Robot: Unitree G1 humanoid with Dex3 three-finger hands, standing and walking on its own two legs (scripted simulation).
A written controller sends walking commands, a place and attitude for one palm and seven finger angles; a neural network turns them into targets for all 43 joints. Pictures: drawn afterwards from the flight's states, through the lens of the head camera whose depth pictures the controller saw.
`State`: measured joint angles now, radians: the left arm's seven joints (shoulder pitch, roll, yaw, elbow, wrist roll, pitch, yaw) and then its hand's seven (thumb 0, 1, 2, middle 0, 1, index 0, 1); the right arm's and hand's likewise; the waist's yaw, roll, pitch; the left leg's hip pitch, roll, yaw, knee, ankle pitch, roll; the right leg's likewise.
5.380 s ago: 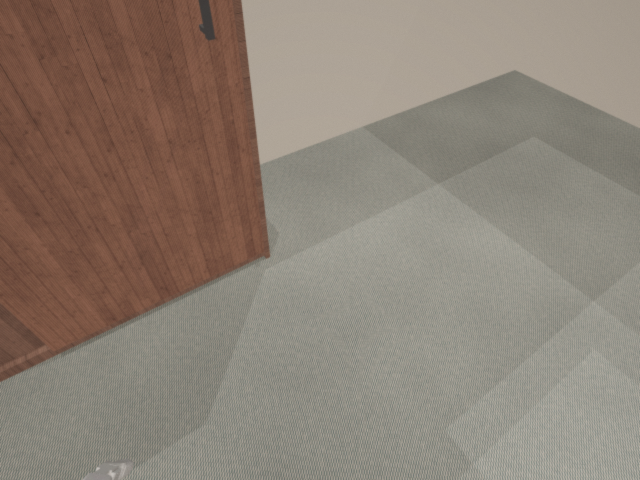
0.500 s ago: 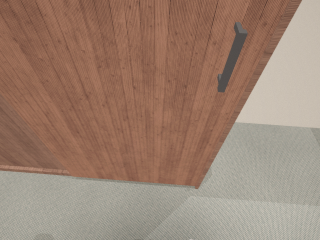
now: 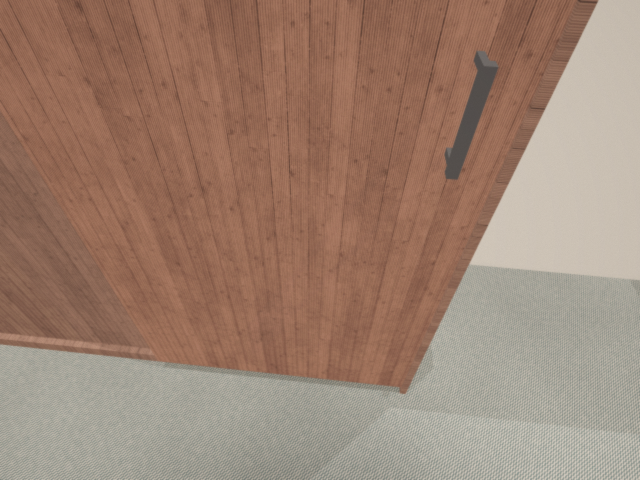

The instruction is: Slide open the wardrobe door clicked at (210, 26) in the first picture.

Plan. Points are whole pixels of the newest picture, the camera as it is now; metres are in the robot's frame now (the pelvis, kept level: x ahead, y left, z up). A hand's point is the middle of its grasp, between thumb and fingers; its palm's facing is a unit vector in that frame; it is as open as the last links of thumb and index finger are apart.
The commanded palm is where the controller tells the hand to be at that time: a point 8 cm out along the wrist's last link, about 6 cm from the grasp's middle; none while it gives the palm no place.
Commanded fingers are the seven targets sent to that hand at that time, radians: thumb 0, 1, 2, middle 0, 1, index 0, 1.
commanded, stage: come to a stop and stand still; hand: right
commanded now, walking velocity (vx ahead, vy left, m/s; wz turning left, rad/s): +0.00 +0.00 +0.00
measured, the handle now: (465, 118) +0.51 -0.14 +0.22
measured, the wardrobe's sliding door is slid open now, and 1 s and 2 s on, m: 0.00 0.00 0.00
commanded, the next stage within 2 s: look again from close up in 1.36 s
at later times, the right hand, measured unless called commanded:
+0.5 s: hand out of the picture -0.01 -0.18 -0.16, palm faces +0.02 +0.98 -0.21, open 7.4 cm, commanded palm none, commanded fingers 0.00 -0.90 -0.90 0.20 0.30 0.20 0.30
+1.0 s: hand out of the picture +0.01 -0.20 -0.15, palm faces +0.01 +0.97 -0.23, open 7.4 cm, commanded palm none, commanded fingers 0.00 -0.90 -0.90 0.20 0.30 0.20 0.30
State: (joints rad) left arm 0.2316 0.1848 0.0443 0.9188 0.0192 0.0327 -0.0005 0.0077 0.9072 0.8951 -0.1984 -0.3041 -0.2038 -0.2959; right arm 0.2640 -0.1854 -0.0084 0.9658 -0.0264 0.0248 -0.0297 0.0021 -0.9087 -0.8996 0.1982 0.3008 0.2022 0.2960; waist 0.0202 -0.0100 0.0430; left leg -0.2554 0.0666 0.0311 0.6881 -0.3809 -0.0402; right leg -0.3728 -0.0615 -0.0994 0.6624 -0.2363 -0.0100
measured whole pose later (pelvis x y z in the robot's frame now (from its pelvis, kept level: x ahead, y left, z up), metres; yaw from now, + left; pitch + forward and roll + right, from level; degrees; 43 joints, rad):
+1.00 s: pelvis +0.01 +0.00 +0.02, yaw +0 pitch -2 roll +0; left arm 0.20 0.23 0.01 1.06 0.01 -0.01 0.00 0.01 0.91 0.90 -0.20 -0.30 -0.20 -0.30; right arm 0.30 -0.23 0.00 1.06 -0.02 -0.02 -0.02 0.00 -0.91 -0.90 0.20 0.30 0.20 0.30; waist -0.01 0.01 0.04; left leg -0.16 0.05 0.03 0.47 -0.27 -0.04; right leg -0.29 -0.03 -0.06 0.46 -0.14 -0.01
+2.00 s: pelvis +0.04 +0.01 +0.03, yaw +0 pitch -2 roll +0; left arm 0.18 0.22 -0.01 1.13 0.01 -0.01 0.01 0.01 0.91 0.90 -0.20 -0.30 -0.20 -0.30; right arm 0.25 -0.22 0.01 1.10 -0.01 -0.01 -0.02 0.00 -0.91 -0.90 0.20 0.30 0.20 0.30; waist -0.01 0.01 0.05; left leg -0.07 0.05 0.04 0.38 -0.28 -0.03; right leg -0.20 -0.03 -0.05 0.39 -0.16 0.01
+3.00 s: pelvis +0.01 +0.03 -0.02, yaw -1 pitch +4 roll +2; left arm 0.23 0.20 -0.04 0.63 -0.05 -0.27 0.10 0.02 0.90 0.90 -0.20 -0.30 -0.21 -0.30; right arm 0.31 -0.34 -0.31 0.01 0.36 -0.21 0.39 0.01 -0.26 -0.63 0.25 0.71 0.25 0.71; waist -0.01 -0.03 -0.06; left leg -0.42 0.01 0.08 0.81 -0.45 0.00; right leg -0.58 -0.07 0.02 0.82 -0.31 0.03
